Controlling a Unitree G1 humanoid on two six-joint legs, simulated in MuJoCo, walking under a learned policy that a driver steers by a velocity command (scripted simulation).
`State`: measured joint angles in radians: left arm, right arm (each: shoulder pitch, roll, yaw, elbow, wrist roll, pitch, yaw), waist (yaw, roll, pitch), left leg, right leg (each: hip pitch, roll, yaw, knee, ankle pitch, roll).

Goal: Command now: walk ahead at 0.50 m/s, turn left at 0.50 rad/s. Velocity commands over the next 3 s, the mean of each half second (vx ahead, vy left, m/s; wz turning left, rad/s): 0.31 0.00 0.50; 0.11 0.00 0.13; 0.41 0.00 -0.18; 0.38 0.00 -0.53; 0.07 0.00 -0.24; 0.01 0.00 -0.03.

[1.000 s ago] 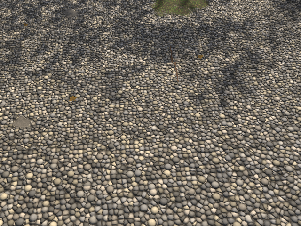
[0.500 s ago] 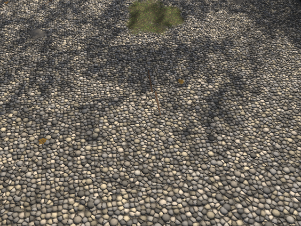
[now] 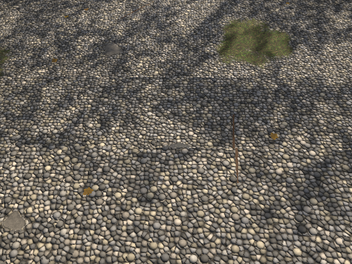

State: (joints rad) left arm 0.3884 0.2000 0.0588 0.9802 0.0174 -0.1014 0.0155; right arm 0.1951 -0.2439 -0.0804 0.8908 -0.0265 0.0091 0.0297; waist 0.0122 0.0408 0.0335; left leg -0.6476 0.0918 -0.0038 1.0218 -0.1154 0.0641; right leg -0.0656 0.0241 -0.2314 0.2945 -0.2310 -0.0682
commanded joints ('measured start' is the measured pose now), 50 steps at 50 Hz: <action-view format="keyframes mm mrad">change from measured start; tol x32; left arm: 1 4 93 11 -51 0 -15 3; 50 -31 199 12 -120 -6 84 -5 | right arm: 1 -65 12 17 -82 -1 -3 15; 50 -87 -96 31 -100 5 -24 0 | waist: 1 -12 -104 65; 14 -108 19 -378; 50 28 -149 80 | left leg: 1 -24 3 32 -144 113 -4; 11 427 -180 142 -488 -15 132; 13 945 260 -428 -466 843 349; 19 469 103 -210 -694 688 228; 50 144 -103 -4 -401 -250 -7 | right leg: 1 -50 -263 92 -141 329 -56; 10 141 -289 -40 274 1048 -28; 12 -89 -230 -56 793 590 33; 13 -499 -39 5 1153 -453 95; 14 -551 -27 207 1200 -379 111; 28 -396 -76 230 748 24 108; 50 78 -276 560 -189 -177 -149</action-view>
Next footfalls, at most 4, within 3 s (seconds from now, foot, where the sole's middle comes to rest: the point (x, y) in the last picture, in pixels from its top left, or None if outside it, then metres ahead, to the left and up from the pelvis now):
0.24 left None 0.26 0.11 -0.78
0.82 right None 0.26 -0.07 -0.78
1.16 left None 0.30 0.18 -0.78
1.76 right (166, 223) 0.73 0.11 -0.93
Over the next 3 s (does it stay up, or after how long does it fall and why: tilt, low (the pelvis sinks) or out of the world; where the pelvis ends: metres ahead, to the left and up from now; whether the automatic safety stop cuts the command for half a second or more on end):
stays up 0.77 0.18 -0.15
